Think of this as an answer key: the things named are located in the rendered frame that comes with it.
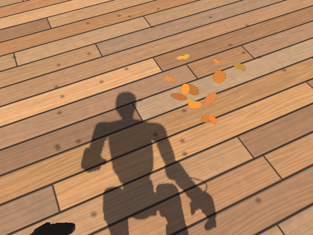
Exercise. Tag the left robot hand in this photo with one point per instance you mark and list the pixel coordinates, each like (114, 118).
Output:
(59, 228)

